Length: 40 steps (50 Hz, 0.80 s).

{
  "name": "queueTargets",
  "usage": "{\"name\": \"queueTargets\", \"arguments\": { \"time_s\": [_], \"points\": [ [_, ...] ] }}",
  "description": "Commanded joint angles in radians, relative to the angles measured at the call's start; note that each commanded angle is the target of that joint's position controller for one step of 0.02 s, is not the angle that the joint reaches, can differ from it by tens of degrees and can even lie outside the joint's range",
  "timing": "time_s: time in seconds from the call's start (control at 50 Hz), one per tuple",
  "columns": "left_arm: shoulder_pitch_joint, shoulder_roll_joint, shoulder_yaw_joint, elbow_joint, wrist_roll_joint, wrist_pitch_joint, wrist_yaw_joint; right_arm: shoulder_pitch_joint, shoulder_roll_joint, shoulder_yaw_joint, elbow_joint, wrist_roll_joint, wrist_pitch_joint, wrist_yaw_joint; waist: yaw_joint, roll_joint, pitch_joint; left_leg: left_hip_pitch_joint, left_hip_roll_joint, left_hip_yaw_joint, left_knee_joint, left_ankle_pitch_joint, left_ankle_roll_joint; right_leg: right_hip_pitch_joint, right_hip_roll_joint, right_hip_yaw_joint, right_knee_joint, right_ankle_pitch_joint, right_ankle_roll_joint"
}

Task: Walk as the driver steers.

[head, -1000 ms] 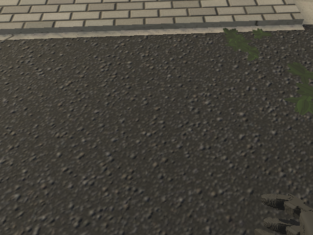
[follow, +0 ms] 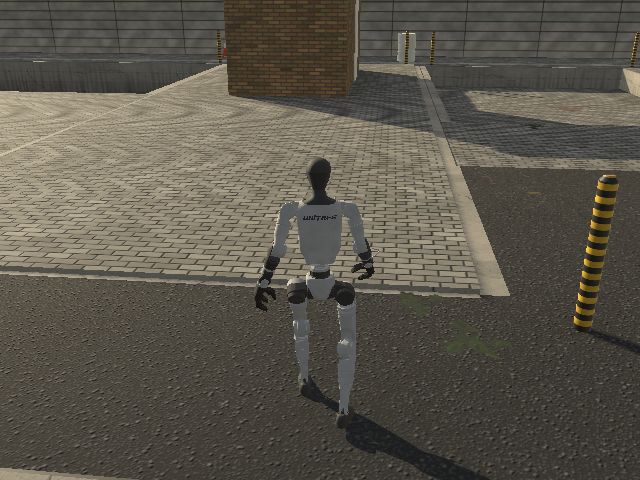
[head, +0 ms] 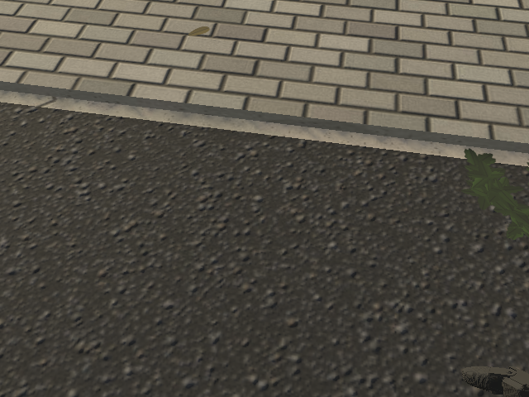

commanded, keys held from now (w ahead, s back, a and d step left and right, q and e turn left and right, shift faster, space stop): q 0.18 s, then e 0.82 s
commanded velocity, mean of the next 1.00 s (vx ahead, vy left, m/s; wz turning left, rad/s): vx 0.09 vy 0.00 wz -0.12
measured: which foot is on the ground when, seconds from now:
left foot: down 0.00-0.48, up 0.50-0.76, down 0.78-1.00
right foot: up 0.00-0.40, down 0.42-0.78, up 0.80-1.00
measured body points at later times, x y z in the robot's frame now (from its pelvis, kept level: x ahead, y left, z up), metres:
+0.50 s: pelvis +0.16 -0.02 +0.01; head +0.19 -0.02 +0.46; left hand +0.28 +0.27 -0.09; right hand +0.34 -0.26 -0.09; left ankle +0.11 +0.08 -0.71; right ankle +0.24 -0.13 -0.71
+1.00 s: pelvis +0.16 +0.02 +0.03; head +0.19 +0.04 +0.48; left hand +0.35 +0.29 -0.08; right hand +0.23 -0.27 -0.06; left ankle +0.17 +0.12 -0.71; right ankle +0.13 -0.13 -0.63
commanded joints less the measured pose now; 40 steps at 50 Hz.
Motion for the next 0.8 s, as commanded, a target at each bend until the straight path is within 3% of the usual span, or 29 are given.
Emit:
{"name": "queueTargets", "arguments": {
  "time_s": [0.02, 0.04, 0.06, 0.08, 0.1, 0.14, 0.18, 0.24, 0.3, 0.34, 0.38, 0.42, 0.44, 0.46, 0.48, 0.5, 0.52, 0.56, 0.58, 0.6, 0.66, 0.72, 0.76, 0.78, 0.8],
  "points": [
    [-0.003, 0.116, -0.002, -0.134, 0.012, -0.065, -0.014, 0.312, -0.274, -0.085, -0.041, -0.017, -0.012, -0.022, -0.155, 0.130, -0.489, 0.901, 0.380, -0.799, -0.222, 0.372, 0.352, -0.675, 0.121, 0.307, 0.763, -0.153, 0.006],
    [-0.095, 0.149, 0.008, -0.167, -0.022, -0.071, -0.017, 0.264, -0.221, -0.068, -0.039, -0.019, -0.021, -0.017, -0.156, 0.071, -0.371, 0.811, 0.340, -0.616, -0.219, 0.499, 0.304, -0.723, 0.072, 0.326, 0.744, -0.068, -0.009],
    [-0.113, 0.133, 0.002, -0.170, -0.011, -0.073, -0.009, 0.217, -0.186, -0.061, -0.033, -0.001, -0.025, -0.019, -0.116, 0.003, -0.256, 0.670, 0.278, -0.484, -0.217, 0.524, 0.251, -0.723, 0.032, 0.311, 0.655, 0.010, -0.016],
    [-0.117, 0.136, 0.006, -0.162, 0.011, -0.068, 0.002, 0.161, -0.163, -0.056, -0.041, 0.007, -0.021, -0.025, -0.081, -0.022, -0.192, 0.543, 0.240, -0.418, -0.237, 0.516, 0.215, -0.688, 0.005, 0.303, 0.582, 0.059, -0.010],
    [-0.107, 0.148, 0.013, -0.161, 0.016, -0.053, 0.005, 0.125, -0.147, -0.048, -0.056, -0.003, -0.018, -0.031, -0.048, -0.007, -0.170, 0.434, 0.216, -0.381, -0.266, 0.540, 0.203, -0.616, -0.008, 0.309, 0.545, 0.089, -0.006],
    [-0.079, 0.121, 0.009, -0.158, 0.022, -0.026, 0.008, 0.100, -0.163, -0.052, -0.057, -0.019, -0.016, -0.037, -0.013, 0.006, -0.163, 0.324, 0.193, -0.344, -0.289, 0.621, 0.203, -0.550, 0.008, 0.294, 0.467, 0.123, 0.016],
    [-0.088, 0.093, -0.001, -0.161, 0.026, -0.014, 0.015, 0.109, -0.184, -0.058, -0.044, -0.017, -0.012, -0.048, -0.010, 0.018, -0.173, 0.283, 0.165, -0.303, -0.280, 0.673, 0.192, -0.536, 0.033, 0.284, 0.357, 0.172, 0.038],
    [-0.109, 0.068, -0.016, -0.144, 0.020, -0.006, 0.008, 0.104, -0.154, -0.042, -0.023, -0.009, 0.003, -0.067, -0.028, 0.053, -0.215, 0.296, 0.139, -0.226, -0.263, 0.617, 0.146, -0.494, 0.033, 0.271, 0.197, 0.340, 0.048],
    [-0.169, 0.057, -0.024, -0.146, 0.010, -0.008, -0.008, 0.120, -0.109, -0.018, 0.015, -0.026, 0.004, -0.068, -0.061, 0.071, -0.209, 0.295, 0.144, -0.202, -0.275, 0.506, 0.116, -0.408, 0.019, 0.275, 0.050, 0.472, 0.032],
    [-0.197, 0.073, -0.019, -0.152, 0.007, -0.010, -0.015, 0.121, -0.105, -0.010, 0.040, -0.038, -0.004, -0.058, -0.074, 0.081, -0.175, 0.304, 0.169, -0.213, -0.272, 0.443, 0.114, -0.378, 0.021, 0.278, -0.013, 0.458, 0.009],
    [-0.210, 0.096, -0.009, -0.164, 0.010, -0.011, -0.019, 0.111, -0.117, -0.010, 0.061, -0.039, -0.008, -0.052, -0.068, 0.086, -0.140, 0.323, 0.191, -0.232, -0.234, 0.406, 0.109, -0.370, 0.035, 0.268, -0.077, 0.382, -0.025],
    [-0.199, 0.123, 0.001, -0.174, 0.015, -0.013, -0.023, 0.122, -0.142, -0.018, 0.078, -0.017, -0.002, -0.058, -0.054, 0.071, -0.115, 0.345, 0.167, -0.232, -0.165, 0.316, 0.068, -0.331, 0.055, 0.252, -0.206, 0.491, -0.067],
    [-0.202, 0.161, 0.010, -0.185, 0.018, -0.014, -0.021, 0.161, -0.140, -0.019, 0.083, -0.024, -0.004, -0.065, -0.073, 0.013, -0.127, 0.341, 0.121, -0.207, -0.106, 0.220, 0.026, -0.284, 0.006, 0.324, -0.212, 0.775, -0.097],
    [-0.214, 0.212, 0.023, -0.195, 0.020, -0.009, -0.019, 0.242, -0.129, -0.020, 0.085, -0.038, -0.007, -0.069, -0.136, -0.111, -0.163, 0.271, 0.021, -0.138, -0.026, 0.066, -0.026, -0.189, -0.065, 0.426, -0.189, 0.975, -0.165],
    [-0.156, 0.189, 0.027, -0.187, 0.009, 0.003, -0.019, 0.210, -0.119, -0.018, 0.080, -0.044, -0.003, -0.081, -0.085, -0.190, -0.200, 0.194, -0.057, -0.054, 0.100, -0.126, -0.088, -0.134, -0.140, 0.549, -0.231, 0.953, -0.267],
    [-0.100, 0.146, 0.015, -0.176, 0.010, 0.013, -0.016, 0.147, -0.103, -0.015, 0.060, -0.038, 0.008, -0.087, -0.046, -0.236, -0.210, 0.108, -0.088, -0.061, 0.184, -0.352, -0.113, -0.092, -0.207, 0.687, -0.289, 0.894, -0.339],
    [-0.052, 0.144, 0.014, -0.165, 0.018, 0.013, -0.014, 0.088, -0.102, -0.016, 0.036, -0.024, 0.024, -0.089, -0.006, -0.253, -0.213, 0.013, -0.089, -0.108, 0.330, -0.558, -0.121, -0.047, -0.243, 0.778, -0.339, 0.810, -0.372],
    [-0.106, 0.183, 0.030, -0.185, 0.012, 0.009, -0.007, 0.082, -0.106, -0.024, 0.034, -0.012, 0.047, -0.087, -0.025, -0.161, -0.198, -0.042, -0.050, -0.164, 0.491, -0.517, -0.136, -0.084, -0.213, 0.729, -0.340, 0.701, -0.326],
    [-0.150, 0.178, 0.032, -0.197, 0.003, 0.016, 0.001, 0.082, -0.100, -0.024, 0.036, -0.013, 0.051, -0.088, -0.042, -0.139, -0.184, -0.030, -0.033, -0.160, 0.430, -0.462, -0.142, -0.124, -0.169, 0.672, -0.345, 0.651, -0.286],
    [-0.179, 0.163, 0.031, -0.204, -0.005, 0.029, 0.008, 0.080, -0.087, -0.022, 0.038, -0.012, 0.051, -0.090, -0.052, -0.140, -0.174, -0.004, -0.030, -0.144, 0.338, -0.423, -0.151, -0.152, -0.125, 0.630, -0.352, 0.591, -0.252],
    [-0.184, 0.159, 0.040, -0.214, -0.002, 0.065, 0.020, 0.097, -0.054, -0.015, 0.049, -0.004, 0.041, -0.084, -0.047, -0.194, -0.197, 0.121, -0.063, -0.107, 0.157, -0.332, -0.169, -0.203, -0.065, 0.600, -0.357, 0.525, -0.230],
    [-0.188, 0.170, 0.049, -0.225, -0.008, 0.080, 0.023, 0.135, -0.071, -0.023, 0.059, -0.002, 0.030, -0.069, -0.049, -0.215, -0.205, 0.211, -0.069, -0.104, -0.022, -0.239, -0.153, -0.225, -0.063, 0.650, -0.362, 0.426, -0.225],
    [-0.199, 0.162, 0.048, -0.232, -0.021, 0.088, 0.028, 0.197, -0.088, -0.036, 0.082, -0.007, 0.025, -0.062, -0.083, -0.196, -0.186, 0.346, -0.057, -0.083, -0.211, -0.122, -0.113, -0.319, -0.016, 0.638, -0.335, 0.288, -0.175],
    [-0.177, 0.127, 0.039, -0.233, -0.015, 0.088, 0.028, 0.225, -0.152, -0.053, 0.080, -0.022, 0.027, -0.068, -0.077, -0.089, -0.173, 0.434, 0.092, -0.212, -0.291, -0.157, -0.058, -0.441, 0.045, 0.577, -0.217, 0.131, -0.118],
    [-0.200, 0.085, 0.030, -0.275, -0.015, 0.076, 0.022, 0.200, -0.256, -0.078, 0.074, -0.057, 0.034, -0.069, -0.052, 0.239, -0.112, 0.392, 0.322, -0.509, -0.392, -0.151, 0.087, -0.632, 0.215, 0.371, 0.020, -0.026, -0.062]
  ]
}}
